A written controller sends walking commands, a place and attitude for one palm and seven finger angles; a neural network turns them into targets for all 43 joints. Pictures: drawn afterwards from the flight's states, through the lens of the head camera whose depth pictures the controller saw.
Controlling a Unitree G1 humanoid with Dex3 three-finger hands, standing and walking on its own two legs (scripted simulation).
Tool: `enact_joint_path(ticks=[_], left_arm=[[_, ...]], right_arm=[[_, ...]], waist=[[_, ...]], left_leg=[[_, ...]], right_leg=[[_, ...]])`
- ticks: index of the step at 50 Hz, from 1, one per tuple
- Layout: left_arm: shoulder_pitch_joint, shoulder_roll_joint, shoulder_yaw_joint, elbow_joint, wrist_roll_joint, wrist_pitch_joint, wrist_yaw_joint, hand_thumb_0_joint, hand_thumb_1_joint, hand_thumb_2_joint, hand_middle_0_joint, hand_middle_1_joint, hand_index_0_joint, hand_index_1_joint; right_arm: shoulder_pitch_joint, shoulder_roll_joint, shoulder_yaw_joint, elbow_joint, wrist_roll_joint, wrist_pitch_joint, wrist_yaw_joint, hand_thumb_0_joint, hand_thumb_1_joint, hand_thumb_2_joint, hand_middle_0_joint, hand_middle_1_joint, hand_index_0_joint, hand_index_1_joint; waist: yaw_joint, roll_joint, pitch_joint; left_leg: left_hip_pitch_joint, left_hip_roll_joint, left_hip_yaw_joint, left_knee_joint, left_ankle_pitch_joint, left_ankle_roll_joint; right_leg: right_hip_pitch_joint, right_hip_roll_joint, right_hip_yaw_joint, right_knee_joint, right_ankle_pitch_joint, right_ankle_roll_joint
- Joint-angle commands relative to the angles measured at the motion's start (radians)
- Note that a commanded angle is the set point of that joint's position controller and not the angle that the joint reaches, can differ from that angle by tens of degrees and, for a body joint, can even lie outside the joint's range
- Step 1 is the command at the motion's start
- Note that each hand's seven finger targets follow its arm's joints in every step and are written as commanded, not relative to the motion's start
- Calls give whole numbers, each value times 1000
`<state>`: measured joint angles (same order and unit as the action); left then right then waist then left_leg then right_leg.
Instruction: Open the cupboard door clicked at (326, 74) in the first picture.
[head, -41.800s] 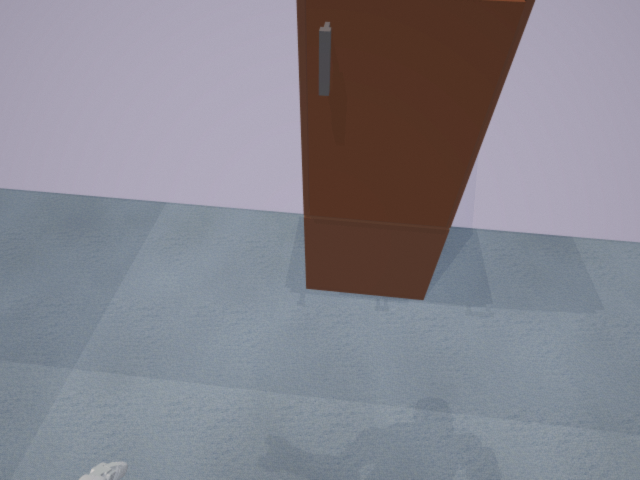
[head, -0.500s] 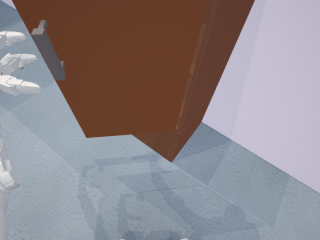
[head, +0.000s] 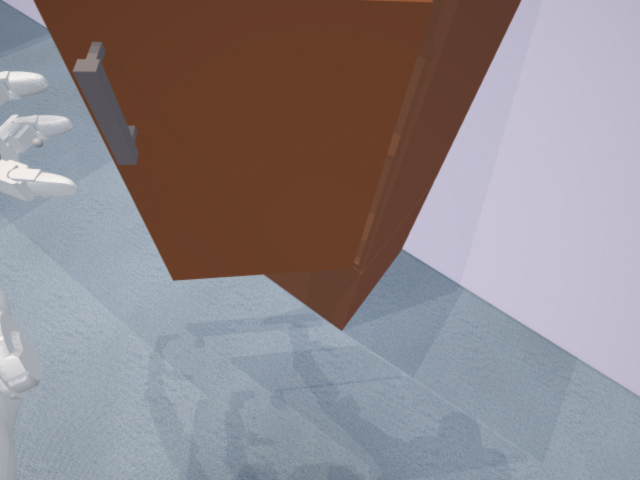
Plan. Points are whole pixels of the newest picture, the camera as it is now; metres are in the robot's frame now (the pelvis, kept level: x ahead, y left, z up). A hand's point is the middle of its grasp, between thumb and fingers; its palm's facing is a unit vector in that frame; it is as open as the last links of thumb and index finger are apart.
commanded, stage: move the hooked fingers beside the handle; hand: left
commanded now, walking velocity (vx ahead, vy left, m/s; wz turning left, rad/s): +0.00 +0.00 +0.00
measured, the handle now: (113, 106) +0.52 +0.23 +0.15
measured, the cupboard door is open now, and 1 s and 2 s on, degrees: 43 43 43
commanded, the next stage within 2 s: slide the fingers in behind the handle in 0.34 s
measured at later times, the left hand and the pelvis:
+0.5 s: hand (41, 145) +0.46 +0.29 +0.15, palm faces +0.08 -1.00 +0.03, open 13.9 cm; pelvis -0.01 +0.00 +0.00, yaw +0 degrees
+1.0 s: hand (79, 142) +0.46 +0.25 +0.15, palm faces +0.06 -1.00 +0.02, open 13.9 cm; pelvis -0.02 -0.01 +0.00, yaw +1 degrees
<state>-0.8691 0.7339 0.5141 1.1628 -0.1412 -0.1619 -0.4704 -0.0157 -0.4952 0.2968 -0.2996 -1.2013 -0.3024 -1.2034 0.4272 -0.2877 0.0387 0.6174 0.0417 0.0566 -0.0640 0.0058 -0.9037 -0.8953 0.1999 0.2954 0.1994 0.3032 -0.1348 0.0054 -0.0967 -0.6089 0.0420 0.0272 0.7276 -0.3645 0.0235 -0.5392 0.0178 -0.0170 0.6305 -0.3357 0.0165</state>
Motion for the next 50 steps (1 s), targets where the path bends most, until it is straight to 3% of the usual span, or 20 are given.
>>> enact_joint_path(ticks=[1,5,6,10,11,14,15,16,17,19,21,22,26,28,31,33,39,43,45,50], left_arm=[[-463,364,51,-211,-19,-76,10,0,-500,300,-300,-1200,-300,-1200],[-508,316,-2,-190,-18,-93,2,0,-500,300,-300,-1200,-300,-1200],[-516,335,8,-177,-14,-93,0,0,-500,300,-300,-1200,-300,-1200],[-532,270,-42,-149,-26,-87,-8,0,-500,300,-300,-1200,-300,-1200],[-540,296,-24,-157,-23,-87,-8,0,-500,300,-300,-1200,-300,-1200],[-517,265,-41,-171,-24,-82,-3,0,-500,300,-300,-1200,-300,-1200],[-519,264,-33,-187,-37,-87,-1,0,-500,300,-300,-1200,-300,-1200],[-504,291,-8,-190,-34,-84,3,0,-500,300,-300,-1200,-300,-1200],[-501,265,-28,-183,-35,-80,3,0,-500,300,-300,-1200,-300,-1200],[-451,318,18,-155,-28,-71,12,0,-500,300,-300,-1200,-300,-1200],[-480,366,36,-152,-15,-71,21,0,-500,300,-300,-1200,-300,-1200],[-481,351,16,-146,-6,-71,24,0,-500,300,-300,-1200,-300,-1200],[-481,364,45,-206,-20,-111,20,0,-500,300,-300,-1200,-300,-1200],[-515,290,-15,-200,-28,-111,7,0,-500,300,-300,-1200,-300,-1200],[-484,297,-3,-190,-33,-99,6,0,-500,300,-300,-1200,-300,-1200],[-486,264,-30,-182,-33,-85,10,0,-500,300,-300,-1200,-300,-1200],[-495,221,-45,-208,-31,-78,52,0,-500,300,-300,-1200,-300,-1200],[-519,202,-53,-211,-24,-86,80,0,-500,300,-300,-1200,-300,-1200],[-510,241,-22,-199,-25,-87,91,0,-500,300,-300,-1200,-300,-1200],[-518,224,-30,-236,-10,-108,113,0,-500,300,-300,-1200,-300,-1200]], right_arm=[[111,-200,-70,-68,-2,-24,-21,0,-900,-900,200,300,200,300],[104,-195,-62,-66,0,-30,-27,0,-900,-900,200,300,200,300],[103,-199,-62,-61,0,-32,-28,0,-900,-900,200,300,200,300],[108,-198,-59,-55,-1,-40,-34,0,-900,-900,200,300,200,300],[108,-200,-61,-51,-2,-42,-34,0,-900,-900,200,300,200,300],[106,-195,-62,-52,-3,-43,-30,0,-900,-900,200,300,200,300],[111,-195,-62,-54,-5,-43,-31,0,-900,-900,200,300,200,300],[108,-197,-64,-56,-5,-42,-28,0,-900,-900,200,300,200,300],[107,-195,-62,-57,-4,-40,-27,0,-900,-900,200,300,200,300],[107,-198,-61,-65,-3,-37,-25,0,-900,-900,200,300,200,300],[102,-202,-58,-68,-1,-32,-29,0,-900,-900,200,300,200,300],[102,-199,-56,-72,0,-32,-28,0,-900,-900,200,300,200,300],[110,-199,-64,-74,-3,-33,-27,0,-900,-900,200,300,200,300],[105,-193,-63,-64,-1,-36,-27,0,-900,-900,200,300,200,300],[108,-195,-63,-60,-1,-38,-30,0,-900,-900,200,300,200,300],[108,-192,-63,-55,-1,-41,-29,0,-900,-900,200,300,200,300],[102,-187,-64,-60,-4,-50,-24,0,-900,-900,200,300,200,300],[101,-184,-63,-55,-6,-56,-23,0,-900,-900,200,300,200,300],[105,-188,-60,-56,-6,-57,-24,0,-900,-900,200,300,200,300],[98,-180,-62,-63,-8,-62,-19,0,-900,-900,200,300,200,300]], waist=[[13,147,-348],[-8,187,-329],[-6,175,-337],[-22,164,-337],[-14,168,-357],[-5,188,-369],[-4,162,-381],[8,165,-399],[1,152,-387],[23,126,-362],[15,129,-325],[10,130,-315],[16,154,-404],[-4,166,-361],[7,177,-364],[-1,152,-327],[2,154,-329],[-5,129,-331],[4,106,-332],[7,141,-370]], left_leg=[[354,-14,-56,-45,492,7],[363,-14,-61,-41,451,5],[362,-13,-69,-40,434,3],[372,-11,-77,-40,434,2],[379,-9,-78,-36,441,0],[389,-9,-78,-36,456,-4],[394,-9,-80,-34,489,-3],[394,-8,-77,-36,480,-3],[382,-10,-74,-37,479,-1],[329,-16,-67,-45,440,3],[284,-19,-56,-49,392,10],[270,-22,-56,-53,363,12],[342,-17,-59,-39,416,7],[336,-16,-60,-43,379,8],[340,-18,-58,-47,376,9],[322,-15,-62,-53,355,9],[326,-15,-63,-59,343,9],[325,-14,-63,-57,349,9],[297,-17,-58,-56,339,13],[330,-19,-59,-48,377,10]], right_leg=[[45,35,-23,-29,384,-32],[5,32,-22,-32,336,-37],[-2,32,-21,-33,322,-35],[-23,30,-27,-33,304,-38],[-20,29,-24,-31,314,-34],[-17,28,-27,-29,315,-36],[1,31,-30,-25,336,-38],[8,32,-28,-25,337,-34],[14,31,-27,-26,346,-34],[44,30,-25,-27,339,-33],[47,27,-17,-31,329,-30],[43,27,-16,-33,309,-29],[58,33,-15,-25,338,-32],[26,34,-18,-35,306,-31],[29,33,-17,-37,304,-33],[14,32,-22,-43,284,-32],[16,31,-22,-43,272,-33],[24,30,-21,-40,284,-30],[54,27,-18,-37,291,-32],[61,27,-16,-27,318,-34]])
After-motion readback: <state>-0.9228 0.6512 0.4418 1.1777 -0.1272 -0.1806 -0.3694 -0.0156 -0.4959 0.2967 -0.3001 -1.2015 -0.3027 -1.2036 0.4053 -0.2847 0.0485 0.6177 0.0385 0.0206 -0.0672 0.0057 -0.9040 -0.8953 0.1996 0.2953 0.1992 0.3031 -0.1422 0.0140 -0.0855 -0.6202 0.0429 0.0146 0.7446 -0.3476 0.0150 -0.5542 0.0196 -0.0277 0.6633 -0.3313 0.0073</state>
